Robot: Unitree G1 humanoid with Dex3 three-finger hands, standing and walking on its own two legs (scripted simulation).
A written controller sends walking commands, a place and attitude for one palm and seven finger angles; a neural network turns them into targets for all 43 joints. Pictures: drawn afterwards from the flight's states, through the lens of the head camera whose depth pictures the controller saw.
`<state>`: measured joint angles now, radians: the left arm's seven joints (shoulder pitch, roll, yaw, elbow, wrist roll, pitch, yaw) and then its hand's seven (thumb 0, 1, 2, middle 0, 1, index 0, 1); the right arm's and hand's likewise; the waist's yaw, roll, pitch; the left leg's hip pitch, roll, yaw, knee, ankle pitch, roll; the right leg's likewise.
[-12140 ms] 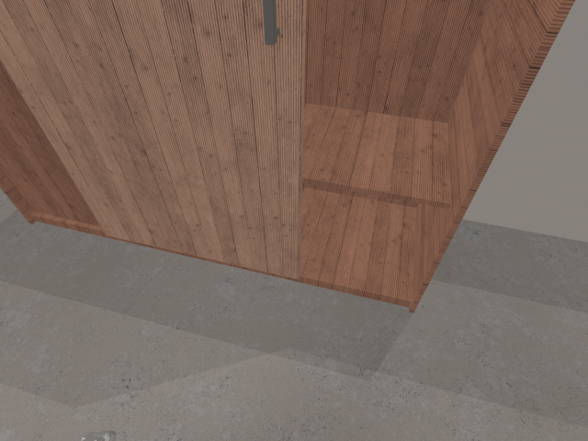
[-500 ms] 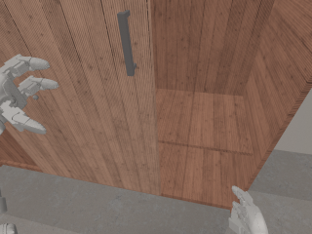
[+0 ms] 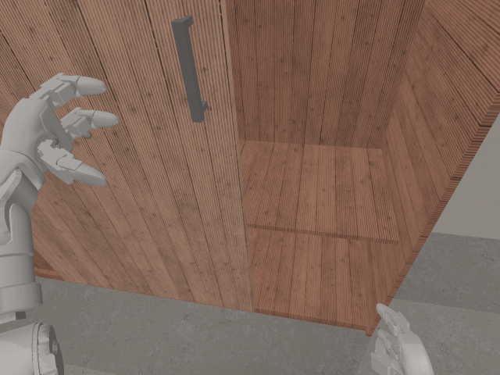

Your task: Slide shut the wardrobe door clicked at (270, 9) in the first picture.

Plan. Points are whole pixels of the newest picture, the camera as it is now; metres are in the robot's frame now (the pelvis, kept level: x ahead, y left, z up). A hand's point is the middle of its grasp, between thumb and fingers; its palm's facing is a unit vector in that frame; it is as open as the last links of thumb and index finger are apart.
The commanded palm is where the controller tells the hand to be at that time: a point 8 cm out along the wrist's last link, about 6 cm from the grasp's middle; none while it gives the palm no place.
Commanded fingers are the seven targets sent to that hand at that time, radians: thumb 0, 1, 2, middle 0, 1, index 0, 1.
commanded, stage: move the hooked fingers beside the handle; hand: left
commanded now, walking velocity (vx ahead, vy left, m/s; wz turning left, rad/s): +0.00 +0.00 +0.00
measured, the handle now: (193, 71) +0.52 +0.15 +0.27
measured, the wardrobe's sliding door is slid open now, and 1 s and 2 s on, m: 0.44 0.44 0.44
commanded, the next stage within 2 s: feel for the door with the fingertips in 1.78 s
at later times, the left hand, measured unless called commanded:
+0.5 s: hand (120, 110) +0.39 +0.23 +0.27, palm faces -0.01 -1.00 -0.08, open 14.0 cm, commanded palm +0.38 +0.27 +0.26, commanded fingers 0.00 -0.50 0.30 -0.30 -1.20 -0.30 -1.20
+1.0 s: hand (152, 87) +0.46 +0.20 +0.27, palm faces -0.04 -1.00 -0.04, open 14.0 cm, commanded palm +0.44 +0.26 +0.26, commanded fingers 0.00 -0.50 0.30 -0.30 -1.20 -0.30 -1.20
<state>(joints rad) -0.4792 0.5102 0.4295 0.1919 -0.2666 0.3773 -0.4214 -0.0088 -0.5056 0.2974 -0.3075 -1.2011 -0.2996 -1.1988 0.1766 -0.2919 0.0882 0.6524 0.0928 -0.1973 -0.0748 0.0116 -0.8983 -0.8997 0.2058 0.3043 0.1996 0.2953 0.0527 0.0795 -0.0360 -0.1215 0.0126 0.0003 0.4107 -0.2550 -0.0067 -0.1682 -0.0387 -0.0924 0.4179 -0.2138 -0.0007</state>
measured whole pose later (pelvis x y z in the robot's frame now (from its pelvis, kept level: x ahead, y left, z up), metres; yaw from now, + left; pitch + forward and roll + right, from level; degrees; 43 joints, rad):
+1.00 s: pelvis +0.01 +0.01 +0.00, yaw -2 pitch +2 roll +0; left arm -0.92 0.51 0.36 0.78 -0.15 0.20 -0.32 -0.01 -0.50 0.30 -0.30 -1.20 -0.30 -1.20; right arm 0.30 -0.30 0.05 0.70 0.07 -0.19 -0.08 0.01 -0.90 -0.90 0.21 0.30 0.20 0.30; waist -0.03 0.06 -0.05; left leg -0.17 0.01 0.04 0.38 -0.25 0.01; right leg -0.22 -0.03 -0.05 0.38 -0.19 0.01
